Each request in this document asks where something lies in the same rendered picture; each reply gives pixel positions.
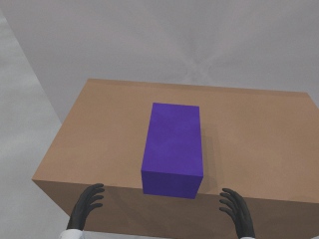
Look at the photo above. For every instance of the pedestal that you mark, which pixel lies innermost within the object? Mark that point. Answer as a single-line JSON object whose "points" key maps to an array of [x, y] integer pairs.
{"points": [[262, 144]]}

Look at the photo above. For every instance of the carton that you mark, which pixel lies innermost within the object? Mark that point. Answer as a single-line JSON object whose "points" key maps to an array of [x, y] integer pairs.
{"points": [[172, 163]]}

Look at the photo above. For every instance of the robot left forearm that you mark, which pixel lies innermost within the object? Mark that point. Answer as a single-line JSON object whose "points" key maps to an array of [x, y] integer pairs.
{"points": [[72, 234]]}

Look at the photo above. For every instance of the right robot hand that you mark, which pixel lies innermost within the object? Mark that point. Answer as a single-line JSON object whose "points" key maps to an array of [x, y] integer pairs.
{"points": [[239, 214]]}

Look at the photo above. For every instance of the left robot hand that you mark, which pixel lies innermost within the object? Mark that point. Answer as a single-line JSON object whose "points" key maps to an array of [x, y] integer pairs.
{"points": [[83, 206]]}

